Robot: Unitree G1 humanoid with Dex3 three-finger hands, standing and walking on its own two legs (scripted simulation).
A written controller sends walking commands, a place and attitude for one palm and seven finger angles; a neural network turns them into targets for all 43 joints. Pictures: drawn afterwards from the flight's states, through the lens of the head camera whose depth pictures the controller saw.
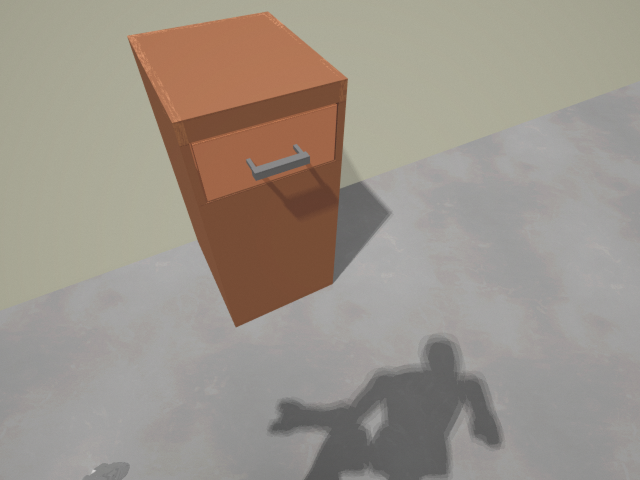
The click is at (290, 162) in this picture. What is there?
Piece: drawer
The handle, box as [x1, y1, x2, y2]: [246, 144, 309, 180]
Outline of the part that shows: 309,155 305,151 303,152 295,144 293,145 293,148 297,153 294,155 256,167 249,158 246,159 246,162 252,170 252,175 256,180 309,163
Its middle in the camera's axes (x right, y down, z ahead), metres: -0.10 -0.18 +0.89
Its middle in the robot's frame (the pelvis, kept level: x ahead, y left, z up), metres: +0.78 +0.14 -0.08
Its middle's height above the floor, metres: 0.69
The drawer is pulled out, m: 0.00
